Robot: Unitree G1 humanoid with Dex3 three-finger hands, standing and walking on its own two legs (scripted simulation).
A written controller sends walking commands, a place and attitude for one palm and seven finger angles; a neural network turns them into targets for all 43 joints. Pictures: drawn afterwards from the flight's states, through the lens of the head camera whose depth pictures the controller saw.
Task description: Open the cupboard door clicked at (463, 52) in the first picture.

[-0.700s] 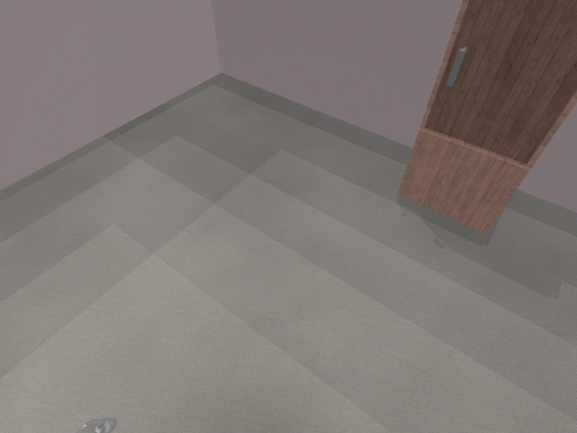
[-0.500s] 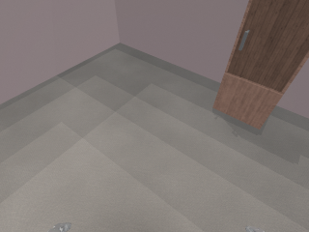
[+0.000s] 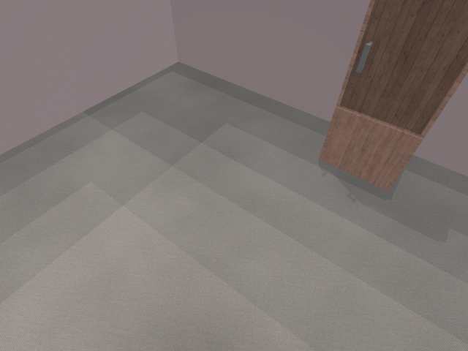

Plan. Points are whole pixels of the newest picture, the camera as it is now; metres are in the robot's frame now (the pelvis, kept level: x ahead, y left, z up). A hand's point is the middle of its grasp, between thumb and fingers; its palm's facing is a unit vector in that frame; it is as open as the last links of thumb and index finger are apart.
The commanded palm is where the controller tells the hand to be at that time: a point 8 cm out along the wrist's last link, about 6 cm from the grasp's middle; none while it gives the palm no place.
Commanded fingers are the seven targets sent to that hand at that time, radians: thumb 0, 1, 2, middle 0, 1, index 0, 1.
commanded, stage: stand and wait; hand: left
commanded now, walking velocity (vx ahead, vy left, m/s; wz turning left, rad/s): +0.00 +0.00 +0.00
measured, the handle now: (365, 56) +1.29 -0.50 -0.08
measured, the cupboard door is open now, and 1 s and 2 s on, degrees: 0 0 0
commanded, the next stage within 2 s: look at it before walking up in 0.16 s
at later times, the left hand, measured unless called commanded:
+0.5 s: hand out of the picture +0.07 +0.24 -0.15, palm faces -0.03 -0.94 -0.34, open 7.4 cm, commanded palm none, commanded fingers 0.00 0.90 0.90 -0.20 -0.30 -0.20 -0.30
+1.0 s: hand out of the picture +0.06 +0.23 -0.16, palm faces -0.04 -0.95 -0.30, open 7.4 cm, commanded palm none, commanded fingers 0.00 0.90 0.90 -0.20 -0.30 -0.20 -0.30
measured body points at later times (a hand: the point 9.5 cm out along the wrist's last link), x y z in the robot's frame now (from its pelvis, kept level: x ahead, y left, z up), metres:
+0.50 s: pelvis -0.01 +0.00 +0.00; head +0.00 +0.00 +0.45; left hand +0.07 +0.29 -0.13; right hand +0.07 -0.30 -0.13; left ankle +0.00 +0.13 -0.74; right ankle +0.00 -0.12 -0.74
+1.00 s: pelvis +0.01 +0.00 +0.00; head +0.01 +0.00 +0.45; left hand +0.06 +0.28 -0.14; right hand +0.07 -0.29 -0.14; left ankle +0.00 +0.13 -0.74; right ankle +0.00 -0.12 -0.74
